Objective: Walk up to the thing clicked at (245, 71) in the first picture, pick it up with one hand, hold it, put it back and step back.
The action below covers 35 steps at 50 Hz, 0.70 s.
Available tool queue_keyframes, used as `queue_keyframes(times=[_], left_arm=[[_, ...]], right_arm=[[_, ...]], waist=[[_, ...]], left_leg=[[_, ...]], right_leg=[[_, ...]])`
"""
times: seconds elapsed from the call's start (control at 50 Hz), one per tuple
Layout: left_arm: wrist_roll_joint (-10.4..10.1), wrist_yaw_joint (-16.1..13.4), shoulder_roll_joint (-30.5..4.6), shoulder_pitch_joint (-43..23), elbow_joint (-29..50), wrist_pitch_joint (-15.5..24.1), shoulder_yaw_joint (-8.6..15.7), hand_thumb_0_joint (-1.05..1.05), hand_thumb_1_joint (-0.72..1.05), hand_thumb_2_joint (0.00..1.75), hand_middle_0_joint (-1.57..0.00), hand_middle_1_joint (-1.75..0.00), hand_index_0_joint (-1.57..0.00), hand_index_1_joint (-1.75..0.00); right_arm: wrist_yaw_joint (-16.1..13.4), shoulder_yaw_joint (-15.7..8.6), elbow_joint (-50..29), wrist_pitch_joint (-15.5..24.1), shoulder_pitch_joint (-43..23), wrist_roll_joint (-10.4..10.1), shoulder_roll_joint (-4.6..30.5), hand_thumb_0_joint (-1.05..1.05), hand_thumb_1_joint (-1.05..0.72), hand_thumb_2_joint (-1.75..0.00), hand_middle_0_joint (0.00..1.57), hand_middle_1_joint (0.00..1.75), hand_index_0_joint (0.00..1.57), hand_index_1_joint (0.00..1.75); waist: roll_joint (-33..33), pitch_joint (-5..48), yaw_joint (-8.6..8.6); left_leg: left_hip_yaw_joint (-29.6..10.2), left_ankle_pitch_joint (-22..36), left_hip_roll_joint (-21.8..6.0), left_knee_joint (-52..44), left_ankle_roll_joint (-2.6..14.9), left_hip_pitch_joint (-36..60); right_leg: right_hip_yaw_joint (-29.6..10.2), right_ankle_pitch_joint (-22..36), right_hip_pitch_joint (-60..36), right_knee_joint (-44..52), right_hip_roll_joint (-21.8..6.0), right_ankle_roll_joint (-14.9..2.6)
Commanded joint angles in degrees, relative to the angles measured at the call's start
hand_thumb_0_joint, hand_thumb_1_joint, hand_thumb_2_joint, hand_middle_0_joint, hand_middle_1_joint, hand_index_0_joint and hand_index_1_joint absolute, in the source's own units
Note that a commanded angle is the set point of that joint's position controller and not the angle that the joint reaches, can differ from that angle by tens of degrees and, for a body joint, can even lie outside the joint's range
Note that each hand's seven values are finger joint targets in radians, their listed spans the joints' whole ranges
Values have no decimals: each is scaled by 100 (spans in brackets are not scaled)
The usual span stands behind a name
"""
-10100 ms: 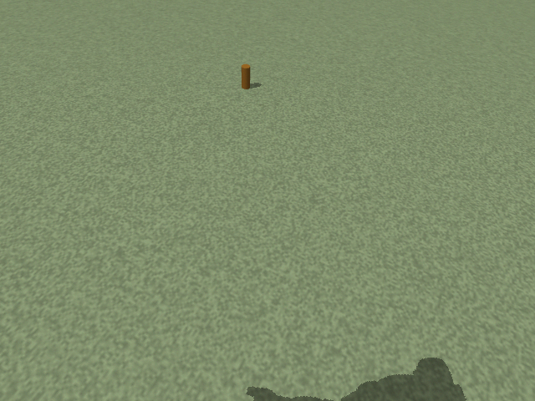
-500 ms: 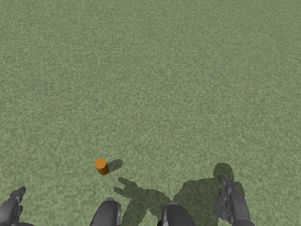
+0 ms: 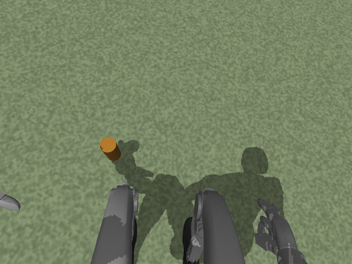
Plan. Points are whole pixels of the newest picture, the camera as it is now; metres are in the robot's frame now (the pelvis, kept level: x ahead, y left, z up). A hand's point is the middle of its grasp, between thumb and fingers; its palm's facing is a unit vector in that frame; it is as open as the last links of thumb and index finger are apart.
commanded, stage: go down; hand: left
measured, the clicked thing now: (111, 149) +0.44 +0.23 -0.46
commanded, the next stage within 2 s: approach in 1.66 s
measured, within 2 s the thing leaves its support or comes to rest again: neither
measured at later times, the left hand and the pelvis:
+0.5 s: hand (4, 157) +0.32 +0.40 -0.12, palm faces +0.21 -0.96 -0.16, open 17.2 cm; pelvis -0.03 +0.00 -0.09, yaw -2 degrees
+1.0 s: hand (6, 151) +0.34 +0.41 -0.14, palm faces +0.21 -0.97 -0.14, open 17.4 cm; pelvis -0.04 +0.00 -0.14, yaw -3 degrees
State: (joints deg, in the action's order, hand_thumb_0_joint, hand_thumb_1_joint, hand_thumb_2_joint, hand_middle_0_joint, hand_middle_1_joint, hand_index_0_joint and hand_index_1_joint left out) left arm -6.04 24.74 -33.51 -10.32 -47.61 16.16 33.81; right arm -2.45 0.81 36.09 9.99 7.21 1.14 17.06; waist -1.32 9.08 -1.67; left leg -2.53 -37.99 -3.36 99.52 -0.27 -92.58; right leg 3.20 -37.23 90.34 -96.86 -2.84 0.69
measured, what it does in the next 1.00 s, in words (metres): lowers itself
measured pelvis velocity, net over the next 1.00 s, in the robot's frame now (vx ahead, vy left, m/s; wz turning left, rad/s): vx -0.04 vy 0.00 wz -0.05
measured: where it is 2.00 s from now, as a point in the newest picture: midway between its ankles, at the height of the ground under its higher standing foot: (158, 254)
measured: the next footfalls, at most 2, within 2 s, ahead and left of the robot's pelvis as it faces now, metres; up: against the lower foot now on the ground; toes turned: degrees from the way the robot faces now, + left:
none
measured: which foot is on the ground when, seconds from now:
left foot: down 0.00-1.00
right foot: down 0.00-1.00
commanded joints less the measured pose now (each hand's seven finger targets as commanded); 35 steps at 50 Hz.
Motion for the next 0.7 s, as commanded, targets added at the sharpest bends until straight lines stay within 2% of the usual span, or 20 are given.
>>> queue_keyframes(times=[0.0,0.02,0.06,0.1,0.12,0.16,0.18,0.2,0.24,0.3,0.38,0.44,0.48,0.54,0.56,0.58,0.64,0.68], left_arm=[[-280,177,-2149,-718,646,573,859,0,-53,8,-6,-12,-6,-12],[-291,240,-2100,-890,522,610,834,0,-52,9,-6,-13,-6,-12],[-301,334,-2396,-1256,546,705,936,0,-51,8,-6,-12,-6,-12],[-316,458,-2445,-1306,307,745,976,0,-49,8,-6,-12,-6,-11],[-332,495,-2584,-1470,411,772,1006,0,-49,7,-6,-12,-6,-11],[-347,573,-2707,-1441,254,770,1123,0,-48,7,-6,-11,-6,-10],[-375,600,-2973,-1467,336,781,1287,0,-47,6,-6,-10,-6,-10],[-383,658,-2967,-1636,394,791,1245,0,-50,5,-6,-10,-6,-9],[-412,749,-2937,-1532,130,742,1278,0,-50,5,-6,-9,-6,-9],[-442,831,-3188,-1715,79,747,1417,0,-51,5,-6,-9,-6,-9],[-479,960,-3230,-1900,-9,723,1421,0,-50,4,-6,-7,-6,-7],[-505,1025,-3510,-2072,70,746,1560,0,-50,4,-6,-6,-5,-6],[-523,1083,-3491,-2207,46,739,1538,0,-52,4,-6,-6,-5,-7],[-486,1128,-3635,-2404,24,763,1553,0,-51,5,-6,-6,-5,-6],[-491,1141,-3676,-2331,-10,767,1629,0,-51,4,-6,-6,-5,-6],[-507,1172,-3642,-2392,17,768,1593,0,-51,6,-5,-6,-4,-7],[-522,1211,-3846,-2499,59,759,1667,0,-52,6,-5,-6,-4,-6],[-524,1248,-3774,-2523,-36,729,1630,0,-54,7,-5,-6,-4,-7]], right_arm=[[-115,-448,-463,240,343,-12,1192,0,-90,-90,20,30,20,30],[-112,-446,-448,236,344,-14,1203,0,-90,-90,20,30,20,30],[-124,-420,-422,247,356,-3,1234,0,-90,-90,20,30,20,30],[-139,-397,-375,240,365,-2,1272,0,-90,-90,20,30,20,30],[-139,-401,-314,232,440,-8,1295,0,-90,-90,20,30,20,30],[-148,-358,-317,232,431,-9,1353,0,-90,-90,20,30,20,30],[-147,-346,-312,233,424,-4,1393,0,-90,-90,20,30,20,30],[-148,-327,-281,218,462,-9,1408,0,-91,-90,20,30,20,30],[-151,-302,-252,223,431,-5,1449,0,-91,-90,20,30,20,30],[-158,-268,-262,208,400,-6,1452,0,-91,-90,20,30,20,30],[-149,-251,-213,231,404,31,1475,0,-91,-90,20,30,20,30],[-144,-223,-179,222,406,39,1532,0,-92,-91,20,30,20,30],[-138,-209,-155,224,453,61,1548,0,-92,-91,20,30,20,30],[-139,-210,-143,232,421,69,1581,0,-92,-91,20,30,20,30],[-140,-215,-160,234,400,74,1601,0,-92,-91,20,30,20,30],[-139,-211,-169,240,379,74,1621,0,-92,-91,20,30,20,30],[-139,-181,-159,243,457,84,1634,0,-92,-91,20,30,20,30],[-141,-168,-140,243,485,85,1636,0,-92,-91,20,30,20,30]], waist=[[874,3002,228],[850,2887,143],[878,2971,127],[946,2933,141],[996,2952,155],[1085,3096,175],[1041,3219,267],[1201,3327,216],[1211,3245,203],[1058,3143,224],[994,3075,159],[1125,3169,205],[1214,3237,128],[1269,3054,123],[1279,3089,158],[1315,3121,151],[1360,3291,143],[1315,3294,107]], left_leg=[[-158,1450,186,-1067,123,1888],[-178,1231,187,-990,131,1721],[-160,891,189,-872,140,1456],[-208,602,174,-840,124,1353],[-218,447,166,-835,111,1337],[-244,575,165,-733,97,1340],[-210,761,165,-613,106,1316],[-209,946,169,-530,101,1399],[-293,1085,152,-463,88,1373],[-182,816,173,-257,134,914],[-105,725,160,17,150,578],[-139,817,140,122,139,616],[-127,1003,147,266,137,588],[-197,527,118,232,130,418],[-211,457,114,244,131,430],[-238,480,101,263,118,488],[-190,683,130,421,121,403],[-180,808,133,515,125,399]], right_leg=[[-113,1102,-994,722,204,-278],[-111,949,-825,664,197,-276],[-154,704,-749,606,192,-265],[-113,516,-509,460,196,-261],[-115,385,-418,440,198,-261],[-47,508,-334,243,201,-272],[-49,636,-387,172,209,-270],[-21,760,-284,61,204,-293],[64,835,-45,-143,209,-307],[32,647,-66,-155,220,-294],[19,589,-17,-289,230,-269],[70,674,138,-490,245,-285],[84,804,211,-602,239,-291],[137,492,457,-715,245,-287],[145,461,479,-759,247,-283],[157,499,587,-828,252,-287],[162,609,531,-930,242,-294],[174,675,591,-966,245,-294]])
